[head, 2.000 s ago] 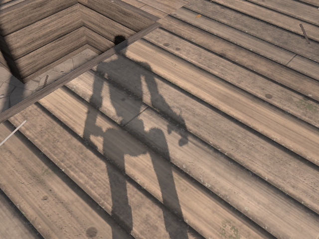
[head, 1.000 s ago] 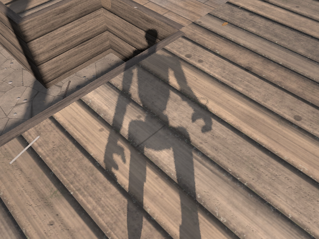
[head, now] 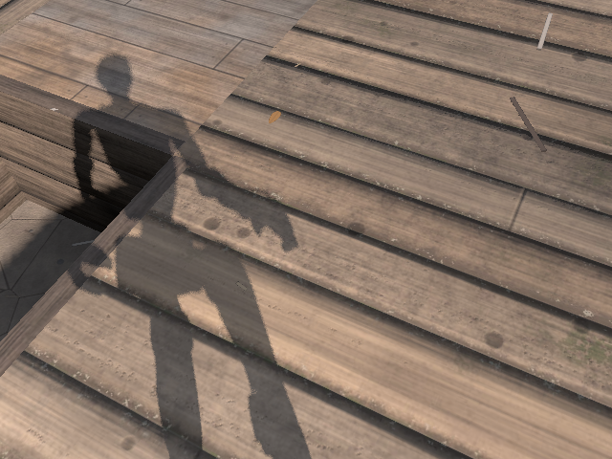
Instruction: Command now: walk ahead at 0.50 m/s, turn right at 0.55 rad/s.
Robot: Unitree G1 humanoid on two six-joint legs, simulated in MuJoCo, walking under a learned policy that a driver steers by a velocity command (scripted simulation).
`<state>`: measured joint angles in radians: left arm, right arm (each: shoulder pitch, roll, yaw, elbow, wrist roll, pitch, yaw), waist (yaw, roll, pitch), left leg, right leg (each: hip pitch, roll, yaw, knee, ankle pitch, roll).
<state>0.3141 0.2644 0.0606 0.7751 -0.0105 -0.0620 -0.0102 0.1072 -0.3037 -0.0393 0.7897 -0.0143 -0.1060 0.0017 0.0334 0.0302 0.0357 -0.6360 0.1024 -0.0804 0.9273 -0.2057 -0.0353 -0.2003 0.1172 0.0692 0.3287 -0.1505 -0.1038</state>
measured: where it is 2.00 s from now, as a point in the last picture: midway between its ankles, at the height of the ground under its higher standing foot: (338, 293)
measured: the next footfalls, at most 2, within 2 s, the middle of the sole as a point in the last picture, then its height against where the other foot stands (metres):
left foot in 0.24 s outside the picture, level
right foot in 0.78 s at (398, 401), level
